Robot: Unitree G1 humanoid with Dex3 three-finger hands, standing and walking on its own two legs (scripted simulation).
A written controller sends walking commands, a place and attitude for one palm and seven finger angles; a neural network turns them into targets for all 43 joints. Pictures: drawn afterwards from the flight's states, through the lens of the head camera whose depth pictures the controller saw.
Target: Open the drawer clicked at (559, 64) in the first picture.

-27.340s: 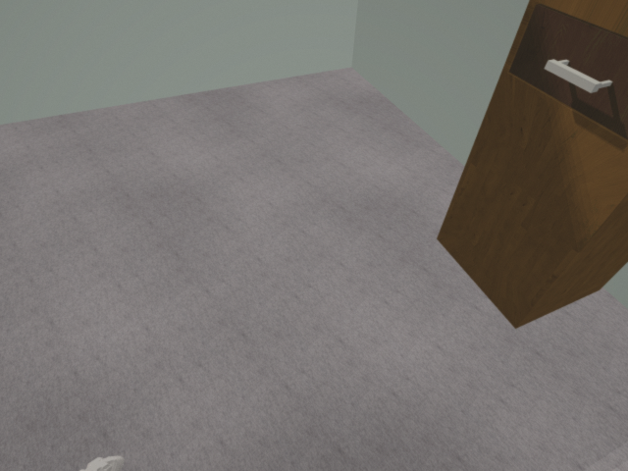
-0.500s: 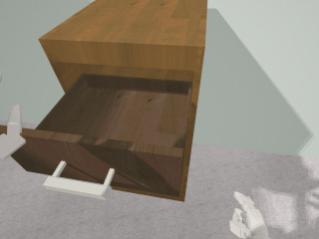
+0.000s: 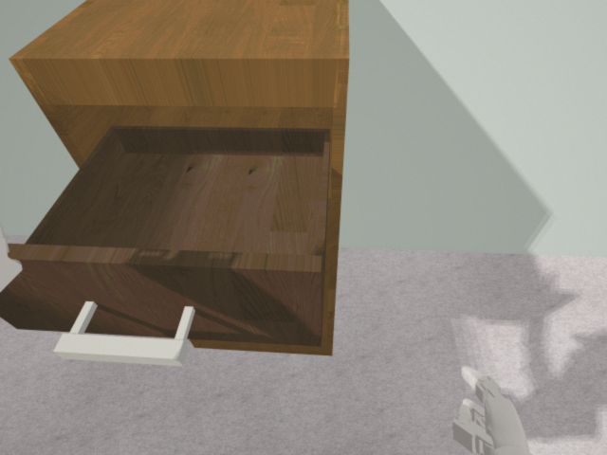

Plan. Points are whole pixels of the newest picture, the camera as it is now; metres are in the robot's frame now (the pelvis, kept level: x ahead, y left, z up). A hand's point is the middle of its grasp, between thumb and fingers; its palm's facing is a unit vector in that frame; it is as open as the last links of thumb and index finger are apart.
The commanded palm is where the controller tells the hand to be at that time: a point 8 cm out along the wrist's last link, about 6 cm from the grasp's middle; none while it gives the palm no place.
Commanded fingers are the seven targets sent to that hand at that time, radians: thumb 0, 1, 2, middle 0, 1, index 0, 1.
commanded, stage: step back with the hand held close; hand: left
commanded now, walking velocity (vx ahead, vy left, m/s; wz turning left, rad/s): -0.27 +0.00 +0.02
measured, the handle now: (130, 331) +0.24 +0.22 +0.08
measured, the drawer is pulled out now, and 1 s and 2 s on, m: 0.29 0.29 0.29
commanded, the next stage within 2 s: stop stepping back and stand still in 0.84 s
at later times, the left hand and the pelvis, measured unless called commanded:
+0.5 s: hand out of the picture +0.13 +0.25 +0.27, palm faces +0.55 -0.74 -0.40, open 7.4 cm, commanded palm +0.05 +0.30 +0.27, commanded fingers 0.00 0.90 0.90 -0.20 -0.30 -0.20 -0.30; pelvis -0.07 +0.02 -0.02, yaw +1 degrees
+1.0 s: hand out of the picture +0.03 +0.19 +0.26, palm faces +0.36 -0.79 -0.49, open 7.4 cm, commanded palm -0.06 +0.26 +0.27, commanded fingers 0.00 0.90 0.90 -0.20 -0.30 -0.20 -0.30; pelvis -0.20 -0.01 -0.01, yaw -3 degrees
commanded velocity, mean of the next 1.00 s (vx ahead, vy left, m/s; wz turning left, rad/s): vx -0.27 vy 0.01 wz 0.03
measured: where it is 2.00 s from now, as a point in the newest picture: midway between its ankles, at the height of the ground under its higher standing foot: outside the picture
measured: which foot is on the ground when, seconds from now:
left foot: down 0.00-0.92, up 0.94-1.00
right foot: down 0.00-0.58, up 0.60-0.90, down 0.92-1.00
